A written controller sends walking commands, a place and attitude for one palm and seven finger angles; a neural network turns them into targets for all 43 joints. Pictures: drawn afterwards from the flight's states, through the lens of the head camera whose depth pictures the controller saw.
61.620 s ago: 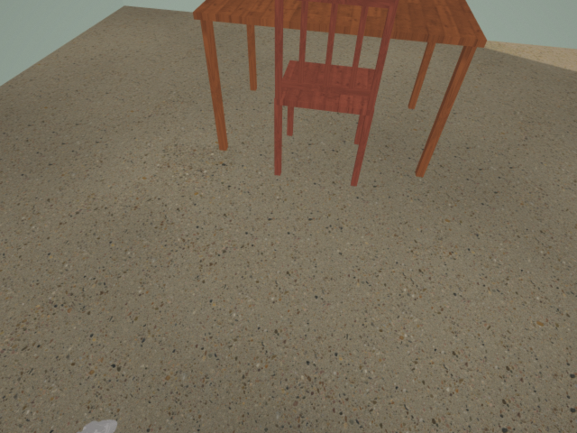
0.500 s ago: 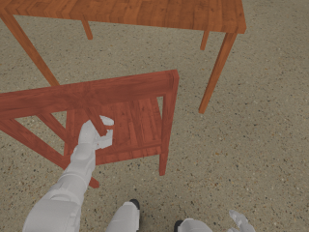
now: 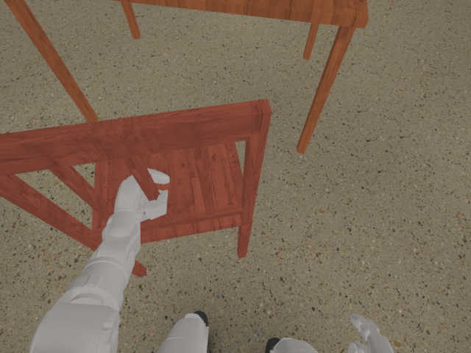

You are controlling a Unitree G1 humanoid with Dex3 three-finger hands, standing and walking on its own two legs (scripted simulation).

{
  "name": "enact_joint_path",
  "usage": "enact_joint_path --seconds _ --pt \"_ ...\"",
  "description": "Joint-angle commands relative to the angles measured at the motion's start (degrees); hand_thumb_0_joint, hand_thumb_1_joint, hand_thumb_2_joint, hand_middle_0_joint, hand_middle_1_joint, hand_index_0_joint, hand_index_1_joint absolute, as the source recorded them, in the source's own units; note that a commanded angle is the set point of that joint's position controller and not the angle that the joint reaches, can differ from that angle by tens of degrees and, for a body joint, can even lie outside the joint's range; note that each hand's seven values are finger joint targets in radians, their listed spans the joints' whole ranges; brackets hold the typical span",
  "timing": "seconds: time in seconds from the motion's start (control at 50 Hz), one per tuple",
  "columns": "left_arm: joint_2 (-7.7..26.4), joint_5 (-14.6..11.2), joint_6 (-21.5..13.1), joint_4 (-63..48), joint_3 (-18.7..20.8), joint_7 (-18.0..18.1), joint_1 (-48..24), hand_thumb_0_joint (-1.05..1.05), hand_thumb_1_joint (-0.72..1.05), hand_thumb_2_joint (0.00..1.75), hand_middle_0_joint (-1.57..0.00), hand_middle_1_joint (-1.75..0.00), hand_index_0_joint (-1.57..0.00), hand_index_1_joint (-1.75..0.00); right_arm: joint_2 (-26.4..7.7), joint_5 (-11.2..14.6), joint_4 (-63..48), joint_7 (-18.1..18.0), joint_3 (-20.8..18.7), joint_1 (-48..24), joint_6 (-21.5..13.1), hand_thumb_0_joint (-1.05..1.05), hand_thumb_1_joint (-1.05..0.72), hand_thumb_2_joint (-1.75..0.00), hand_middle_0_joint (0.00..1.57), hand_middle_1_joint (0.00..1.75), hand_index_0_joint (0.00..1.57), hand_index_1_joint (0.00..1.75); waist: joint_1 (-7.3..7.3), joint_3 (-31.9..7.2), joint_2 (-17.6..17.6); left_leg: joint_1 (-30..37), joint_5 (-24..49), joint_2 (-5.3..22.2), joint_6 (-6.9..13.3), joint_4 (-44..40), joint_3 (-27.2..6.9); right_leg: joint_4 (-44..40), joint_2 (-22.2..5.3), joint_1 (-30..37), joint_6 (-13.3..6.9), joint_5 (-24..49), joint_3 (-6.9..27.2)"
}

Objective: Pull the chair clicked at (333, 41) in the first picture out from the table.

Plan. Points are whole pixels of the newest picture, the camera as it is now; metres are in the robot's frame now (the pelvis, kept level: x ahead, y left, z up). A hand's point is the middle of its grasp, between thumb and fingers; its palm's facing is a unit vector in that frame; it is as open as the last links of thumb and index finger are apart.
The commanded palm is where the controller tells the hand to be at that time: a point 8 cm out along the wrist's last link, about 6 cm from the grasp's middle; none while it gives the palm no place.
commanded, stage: step backward, pulling the chair out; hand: left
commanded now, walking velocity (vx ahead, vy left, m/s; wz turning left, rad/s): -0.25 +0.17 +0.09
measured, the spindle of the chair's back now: (152, 193) +0.39 +0.19 -0.07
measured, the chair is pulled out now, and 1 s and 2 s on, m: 0.50 0.65 0.65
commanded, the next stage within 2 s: stop walking, hand still on the chair in 0.10 s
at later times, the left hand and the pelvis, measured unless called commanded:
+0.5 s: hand (162, 269) +0.24 +0.14 -0.06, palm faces +0.07 -0.98 -0.18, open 5.3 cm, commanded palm +0.23 +0.19 -0.05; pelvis -0.07 -0.01 +0.00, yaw +2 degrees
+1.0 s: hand (161, 282) +0.22 +0.14 -0.06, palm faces +0.04 -0.98 -0.19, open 5.4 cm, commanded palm +0.21 +0.19 -0.05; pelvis -0.04 +0.00 +0.01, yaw +1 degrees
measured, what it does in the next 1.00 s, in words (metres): steps on the spot: left foot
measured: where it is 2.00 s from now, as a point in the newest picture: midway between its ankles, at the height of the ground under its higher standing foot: outside the picture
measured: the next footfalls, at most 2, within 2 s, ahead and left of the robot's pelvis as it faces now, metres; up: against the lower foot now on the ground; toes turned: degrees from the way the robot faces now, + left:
left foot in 0.20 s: +0.01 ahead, +0.13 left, +0.00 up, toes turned +1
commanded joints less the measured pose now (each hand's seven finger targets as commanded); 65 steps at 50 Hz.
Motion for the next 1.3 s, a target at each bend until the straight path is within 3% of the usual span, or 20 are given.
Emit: enact_joint_path --seconds 0.0,0.02,0.04,0.08,0.14,0.18,0.2,0.22,0.24,0.28,0.32,0.4,0.46,0.52,0.56,0.72,1.18,1.2,1.22,1.28 --pt "10.1 2.5 -5.4 -11.1 -0.1 -0.3 -13.5 0.00 0.90 0.90 -0.50 -1.45 -0.50 -1.45 -9.3 1.4 -4.9 -1.6 -3.1 3.3 -1.0 0.00 -0.90 -0.90 0.20 0.30 0.20 0.30 -0.82 -34.1 0.7 13.1 18.3 2.6 1.9 7.3 -0.3 -5.4 -12.7 16.0 -4.3 42.2 6.9" --pt "13.5 1.8 -4.4 -10.7 2.6 0.2 -14.6 0.00 0.90 0.90 -0.50 -1.45 -0.50 -1.45 -10.4 1.8 -5.0 -2.5 -3.8 2.9 -0.7 0.00 -0.90 -0.90 0.20 0.30 0.20 0.30 -0.88 -36.3 -10.2 7.6 -2.0 -1.3 -0.1 12.1 1.2 -2.4 -17.0 19.9 -7.4 52.5 9.8" --pt "13.7 1.7 -3.0 -10.0 3.0 0.1 -13.7 0.00 0.90 0.90 -0.50 -1.45 -0.50 -1.45 -10.5 2.0 -6.0 -2.9 -3.6 -0.2 -0.5 0.00 -0.90 -0.90 0.20 0.30 0.20 0.30 0.44 -35.1 -10.2 3.8 -13.9 -2.9 0.0 16.1 -0.4 -1.7 -20.1 19.3 -8.9 55.4 10.8" --pt "12.6 1.2 -1.7 -9.7 2.2 0.2 -13.0 0.00 0.90 0.90 -0.50 -1.45 -0.50 -1.45 -10.0 1.8 -5.7 -3.1 -2.6 -1.0 -0.3 0.00 -0.90 -0.90 0.20 0.30 0.20 0.30 0.82 -32.3 -4.4 2.7 -16.4 -2.2 0.3 15.8 -2.5 -1.4 -22.3 15.8 -10.1 46.7 10.9" --pt "11.2 1.1 -0.6 -8.2 1.8 1.0 -12.7 0.00 0.90 0.90 -0.50 -1.45 -0.50 -1.45 -9.8 1.3 -3.4 -4.2 -1.4 0.9 -0.3 0.00 -0.90 -0.90 0.20 0.30 0.20 0.30 -0.49 -30.8 -6.5 8.3 -4.9 -1.3 0.8 0.1 -0.7 2.4 -17.8 16.4 -6.0 47.1 5.4" --pt "10.3 0.7 -0.1 -9.2 0.6 1.3 -14.8 0.00 0.90 0.90 -0.50 -1.45 -0.50 -1.45 -11.7 1.4 -3.7 -4.7 -2.2 2.2 -0.2 0.00 -0.90 -0.90 0.20 0.30 0.20 0.30 -0.51 -30.6 -2.8 15.6 24.0 3.6 3.0 -7.3 -3.4 5.7 -11.9 11.6 -2.0 37.5 1.6" --pt "9.4 0.7 -1.2 -21.7 0.3 1.3 -14.9 0.00 0.90 0.90 -0.50 -1.45 -0.50 -1.45 -11.9 0.9 -7.0 -4.0 -3.2 1.6 0.3 0.00 -0.90 -0.90 0.20 0.30 0.20 0.30 0.52 -32.3 2.3 19.8 32.7 6.8 5.3 -6.1 -6.8 5.6 -8.3 10.2 -0.9 28.6 0.9" --pt "6.0 0.4 -0.9 -19.3 -1.0 0.9 -11.7 0.00 0.90 0.90 -0.50 -1.45 -0.50 -1.45 -11.2 1.1 -7.2 -3.4 -3.1 2.1 1.2 0.00 -0.90 -0.90 0.20 0.30 0.20 0.30 0.76 -31.9 2.7 21.8 32.4 8.0 6.4 -5.4 -6.4 4.2 -6.1 8.7 -0.7 18.6 0.9" --pt "3.6 0.8 -0.6 -17.5 -3.0 0.4 -10.8 0.00 0.90 0.90 -0.50 -1.45 -0.50 -1.45 -10.2 0.8 -7.4 -3.3 -2.2 1.1 1.3 0.00 -0.90 -0.90 0.20 0.30 0.20 0.30 0.59 -32.0 7.8 22.4 31.6 7.6 7.1 -4.3 -7.7 4.0 -5.3 6.8 -0.3 15.7 0.1" --pt "1.6 0.6 0.9 -19.0 -4.7 0.1 -10.2 0.00 0.90 0.90 -0.50 -1.45 -0.50 -1.45 -9.3 0.6 -8.2 -2.8 -1.6 -0.2 1.6 0.00 -0.90 -0.90 0.20 0.30 0.20 0.30 0.65 -29.9 11.4 17.2 22.4 8.0 7.2 -8.1 -9.1 5.0 -4.0 8.0 -0.5 2.5 -0.6" --pt "2.6 0.8 1.3 -18.4 -3.8 0.5 -8.9 0.00 0.90 0.90 -0.50 -1.45 -0.50 -1.45 -9.8 1.0 -8.3 -2.7 -1.9 0.4 1.4 0.00 -0.90 -0.90 0.20 0.30 0.20 0.30 0.91 -28.2 9.3 13.7 9.7 6.7 6.5 -9.0 -7.3 1.3 -3.5 9.0 -0.8 -0.6 -0.5" --pt "4.0 1.1 1.1 -18.3 -3.7 0.7 -7.4 0.00 0.90 0.90 -0.50 -1.45 -0.50 -1.45 -9.0 1.2 -7.9 -2.9 -2.0 0.8 0.8 0.00 -0.90 -0.90 0.20 0.30 0.20 0.30 0.06 -26.6 3.3 11.9 -9.8 0.9 4.0 -7.7 -1.6 -6.7 -6.6 7.2 -1.8 -7.3 4.0" --pt "6.1 1.1 0.7 -17.5 -2.7 0.8 -4.8 0.00 0.90 0.90 -0.50 -1.45 -0.50 -1.45 -8.9 0.9 -6.2 -3.2 -2.1 1.5 0.7 0.00 -0.90 -0.90 0.20 0.30 0.20 0.30 -0.42 -22.7 -0.9 14.3 -14.4 -1.8 3.5 -5.3 1.1 -12.1 -8.8 1.1 -2.8 -16.0 6.6" --pt "4.3 1.3 0.5 -16.5 -3.2 0.9 -1.7 0.00 0.90 0.90 -0.50 -1.45 -0.50 -1.45 -7.9 0.4 -6.2 -3.4 -1.5 0.7 0.5 0.00 -0.90 -0.90 0.20 0.30 0.20 0.30 -0.28 -20.4 -4.0 14.7 -10.9 -2.0 3.5 -4.5 1.0 -12.3 -9.8 -0.7 -3.2 -15.0 6.1" --pt "4.4 1.3 0.3 -16.3 -3.1 0.7 1.2 0.00 0.90 0.90 -0.50 -1.45 -0.50 -1.45 -8.1 0.3 -5.4 -3.7 -1.6 0.1 0.1 0.00 -0.90 -0.90 0.20 0.30 0.20 0.30 -0.18 -17.1 -3.1 14.8 -8.4 -1.5 3.7 -6.0 0.3 -12.6 -9.2 -2.0 -2.8 -11.8 5.5" --pt "0.8 2.0 -1.0 -20.0 -5.4 0.7 9.4 0.00 0.90 0.90 -0.50 -1.45 -0.50 -1.45 -7.5 -0.1 -6.2 -3.6 -1.2 -1.1 -0.9 0.00 -0.90 -0.90 0.20 0.30 0.20 0.30 0.86 -21.3 0.2 16.8 12.9 1.8 4.1 -9.9 -2.4 -4.7 -5.9 6.8 -1.5 13.0 1.4" --pt "3.0 1.9 0.2 -31.5 -3.7 1.5 16.9 0.00 0.90 0.90 -0.50 -1.45 -0.50 -1.45 -7.2 -0.3 -8.9 -3.6 -1.5 -2.5 -0.6 0.00 -0.90 -0.90 0.20 0.30 0.20 0.30 0.93 -23.2 2.4 19.7 14.1 1.3 2.9 -10.1 0.4 -6.6 -5.9 8.1 -2.0 18.1 1.7" --pt "-2.0 -0.1 3.2 -26.4 -6.3 -0.4 21.9 0.00 0.78 0.84 -0.50 -1.45 -0.50 -1.45 -9.5 2.3 -9.3 -1.0 -2.7 0.0 -0.6 0.00 -0.90 -0.90 0.20 0.30 0.20 0.30 -2.70 -20.7 -6.0 12.0 6.8 -1.3 2.7 -8.3 3.9 -4.3 -4.0 4.7 -1.3 14.1 -2.6" --pt "0.8 -0.8 2.4 -33.0 -4.0 -1.4 16.7 0.00 0.66 0.78 -0.50 -1.45 -0.50 -1.45 -9.6 2.4 -10.6 -0.1 -2.8 -1.3 -1.3 0.00 -0.90 -0.90 0.20 0.30 0.20 0.30 -1.64 -22.1 -7.8 9.3 3.6 -1.9 3.2 -6.9 4.2 -3.0 -3.7 4.3 -1.4 13.1 -2.3" --pt "3.0 -1.1 1.4 -39.3 -1.7 -2.7 20.1 0.00 0.30 0.61 -0.50 -1.45 -0.50 -1.45 -8.6 2.0 -12.5 0.2 -3.2 -2.1 -3.5 0.00 -0.90 -0.90 0.20 0.30 0.20 0.30 -0.53 -24.1 -1.3 7.2 -0.9 -3.4 3.5 -4.8 5.4 -1.6 -3.1 3.0 -1.6 8.3 -1.6"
